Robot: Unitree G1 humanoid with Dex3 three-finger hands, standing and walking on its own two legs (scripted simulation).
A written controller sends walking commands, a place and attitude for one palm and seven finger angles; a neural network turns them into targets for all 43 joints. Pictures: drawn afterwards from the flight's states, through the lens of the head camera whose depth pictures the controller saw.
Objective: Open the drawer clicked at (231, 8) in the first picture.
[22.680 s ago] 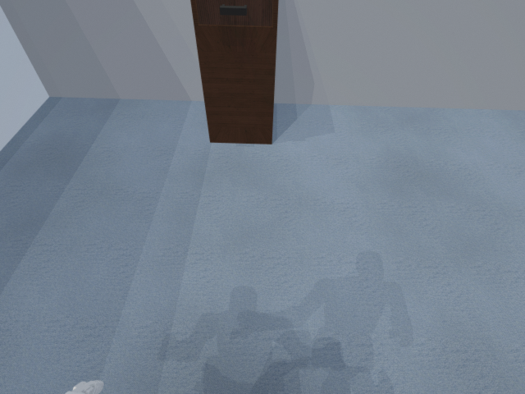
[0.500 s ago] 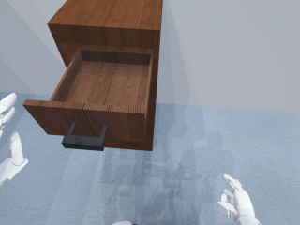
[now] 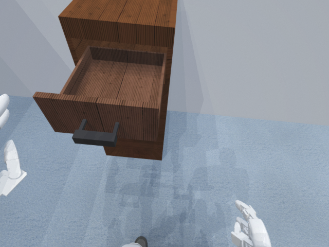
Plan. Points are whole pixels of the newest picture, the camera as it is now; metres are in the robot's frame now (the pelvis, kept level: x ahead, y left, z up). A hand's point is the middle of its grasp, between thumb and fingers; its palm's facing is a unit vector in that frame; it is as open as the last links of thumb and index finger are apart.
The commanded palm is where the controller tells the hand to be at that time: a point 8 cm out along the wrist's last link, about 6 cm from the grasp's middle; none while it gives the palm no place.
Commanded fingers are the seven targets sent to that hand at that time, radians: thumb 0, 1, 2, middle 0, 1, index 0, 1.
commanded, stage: step back with the hand held close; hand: left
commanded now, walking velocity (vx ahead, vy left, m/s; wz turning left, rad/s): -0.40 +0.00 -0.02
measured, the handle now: (98, 131) +0.40 +0.23 +0.00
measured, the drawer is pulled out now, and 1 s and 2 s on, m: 0.29 0.29 0.29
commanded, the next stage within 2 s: stop stepping back and stand still in 0.28 s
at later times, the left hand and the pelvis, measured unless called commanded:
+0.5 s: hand out of the picture +0.06 +0.20 +0.17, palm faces +0.28 -0.82 -0.50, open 7.4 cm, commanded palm +0.00 +0.25 +0.19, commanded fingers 0.00 0.90 0.90 -0.20 -0.30 -0.20 -0.30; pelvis -0.13 -0.03 +0.00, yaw +0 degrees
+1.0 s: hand out of the picture -0.02 +0.20 +0.17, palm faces +0.44 -0.77 -0.47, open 7.4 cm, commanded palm -0.09 +0.24 +0.19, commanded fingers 0.00 0.90 0.90 -0.20 -0.30 -0.20 -0.30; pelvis -0.20 -0.05 -0.01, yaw +3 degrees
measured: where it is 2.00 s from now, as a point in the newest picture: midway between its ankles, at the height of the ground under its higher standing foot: outside the picture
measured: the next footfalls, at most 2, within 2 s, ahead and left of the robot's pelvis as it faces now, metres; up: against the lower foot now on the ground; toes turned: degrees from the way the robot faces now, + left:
right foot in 0.04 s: -0.06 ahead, -0.11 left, +0.00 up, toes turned +0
left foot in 0.22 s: +0.04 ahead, +0.08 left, +0.00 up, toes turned +0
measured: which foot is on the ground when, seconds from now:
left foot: down 0.00-0.08, up 0.10-0.20, down 0.22-0.52, up 0.54-0.76, down 0.78-1.00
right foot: up 0.00-0.02, down 0.04-0.26, up 0.28-0.52, down 0.54-1.00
